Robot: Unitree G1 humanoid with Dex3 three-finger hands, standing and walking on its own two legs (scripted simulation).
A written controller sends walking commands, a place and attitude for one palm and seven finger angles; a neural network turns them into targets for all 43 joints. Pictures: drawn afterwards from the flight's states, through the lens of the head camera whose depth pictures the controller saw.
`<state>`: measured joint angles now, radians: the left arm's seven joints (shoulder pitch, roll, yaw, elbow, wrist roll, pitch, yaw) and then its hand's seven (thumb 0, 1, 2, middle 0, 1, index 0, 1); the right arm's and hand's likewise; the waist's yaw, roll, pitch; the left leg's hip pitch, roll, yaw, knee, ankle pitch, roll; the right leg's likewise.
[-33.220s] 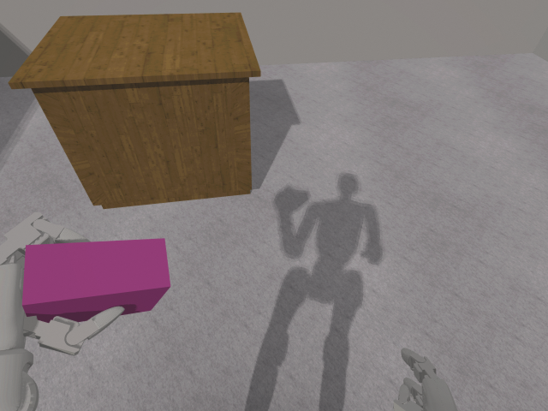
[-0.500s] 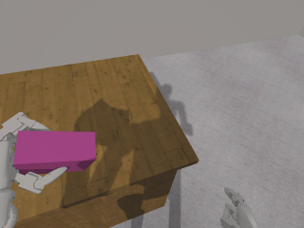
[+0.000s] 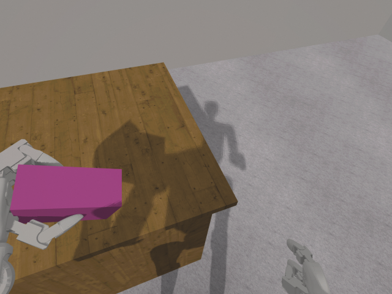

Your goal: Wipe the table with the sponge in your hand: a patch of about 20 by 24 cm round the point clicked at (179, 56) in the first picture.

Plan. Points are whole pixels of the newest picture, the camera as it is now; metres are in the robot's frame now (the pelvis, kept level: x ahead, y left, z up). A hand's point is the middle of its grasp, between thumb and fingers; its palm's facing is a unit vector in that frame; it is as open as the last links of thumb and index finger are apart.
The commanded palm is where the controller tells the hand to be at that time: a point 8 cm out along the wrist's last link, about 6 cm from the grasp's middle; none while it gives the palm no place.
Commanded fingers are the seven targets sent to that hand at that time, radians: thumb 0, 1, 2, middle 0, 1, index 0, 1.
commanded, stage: shuffle to correct the standing spot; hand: left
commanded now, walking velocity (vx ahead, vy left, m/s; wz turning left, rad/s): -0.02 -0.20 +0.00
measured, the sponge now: (85, 196) +0.23 +0.20 +0.13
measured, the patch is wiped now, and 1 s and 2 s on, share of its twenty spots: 0.00 0.00 0.00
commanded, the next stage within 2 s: none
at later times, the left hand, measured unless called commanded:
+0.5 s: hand (66, 193) +0.22 +0.21 +0.16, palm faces +0.31 -0.86 -0.40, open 10.0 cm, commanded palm +0.16 +0.26 +0.18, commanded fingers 0.00 0.10 1.30 -1.20 -1.60 -1.20 -1.60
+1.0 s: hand (66, 196) +0.22 +0.21 +0.16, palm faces +0.31 -0.86 -0.40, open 10.0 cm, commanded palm +0.16 +0.26 +0.18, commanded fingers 0.00 0.10 1.30 -1.20 -1.60 -1.20 -1.60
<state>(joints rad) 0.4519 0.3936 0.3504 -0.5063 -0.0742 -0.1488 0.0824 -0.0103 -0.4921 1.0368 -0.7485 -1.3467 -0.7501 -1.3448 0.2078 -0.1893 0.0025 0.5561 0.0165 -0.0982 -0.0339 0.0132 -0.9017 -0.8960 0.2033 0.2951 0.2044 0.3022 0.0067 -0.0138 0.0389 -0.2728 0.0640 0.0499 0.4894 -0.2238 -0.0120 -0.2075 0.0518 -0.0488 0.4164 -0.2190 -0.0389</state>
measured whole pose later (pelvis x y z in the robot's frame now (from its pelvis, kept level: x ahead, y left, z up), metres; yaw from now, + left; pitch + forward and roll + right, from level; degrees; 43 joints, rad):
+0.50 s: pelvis +0.00 -0.03 -0.01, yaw +0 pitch +1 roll -1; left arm 0.47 0.41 0.36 -0.53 -0.09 -0.13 0.08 -0.01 -0.49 1.04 -0.75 -1.35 -0.75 -1.34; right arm 0.22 -0.20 -0.01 0.57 0.02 -0.07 -0.05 0.01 -0.90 -0.90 0.20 0.29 0.20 0.30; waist -0.01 -0.01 0.03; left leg -0.30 0.10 0.03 0.55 -0.26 -0.05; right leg -0.23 0.09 -0.07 0.48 -0.26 -0.08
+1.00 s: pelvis +0.00 -0.03 -0.01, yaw +1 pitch +1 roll -1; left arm 0.48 0.41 0.36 -0.54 -0.09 -0.12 0.08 -0.01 -0.49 1.04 -0.75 -1.35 -0.75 -1.34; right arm 0.21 -0.20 -0.01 0.56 0.02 -0.07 -0.04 0.01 -0.90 -0.90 0.20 0.29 0.20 0.30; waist -0.01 -0.01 0.04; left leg -0.30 0.10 0.02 0.54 -0.25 -0.05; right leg -0.23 0.08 -0.08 0.47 -0.26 -0.08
